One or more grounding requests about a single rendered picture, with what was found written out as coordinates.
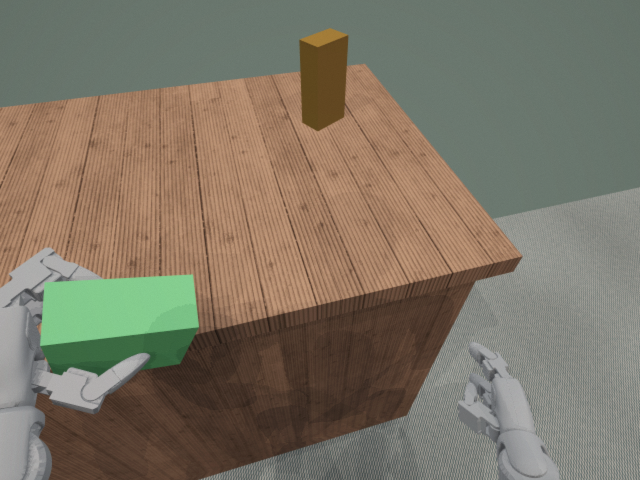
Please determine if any left robot hand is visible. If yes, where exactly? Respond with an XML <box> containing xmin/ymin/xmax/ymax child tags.
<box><xmin>0</xmin><ymin>248</ymin><xmax>150</xmax><ymax>414</ymax></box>

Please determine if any right robot forearm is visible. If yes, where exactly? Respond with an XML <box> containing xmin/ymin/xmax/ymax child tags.
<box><xmin>496</xmin><ymin>430</ymin><xmax>559</xmax><ymax>480</ymax></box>

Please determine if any left robot forearm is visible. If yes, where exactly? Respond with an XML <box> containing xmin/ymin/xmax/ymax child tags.
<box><xmin>0</xmin><ymin>406</ymin><xmax>52</xmax><ymax>480</ymax></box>

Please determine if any right robot hand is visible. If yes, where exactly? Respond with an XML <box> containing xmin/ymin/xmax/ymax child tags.
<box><xmin>458</xmin><ymin>342</ymin><xmax>536</xmax><ymax>443</ymax></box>

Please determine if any sponge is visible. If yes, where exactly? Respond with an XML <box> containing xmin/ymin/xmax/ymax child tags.
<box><xmin>40</xmin><ymin>274</ymin><xmax>199</xmax><ymax>377</ymax></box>

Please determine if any table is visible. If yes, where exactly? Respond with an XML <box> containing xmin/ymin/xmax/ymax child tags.
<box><xmin>0</xmin><ymin>64</ymin><xmax>523</xmax><ymax>480</ymax></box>

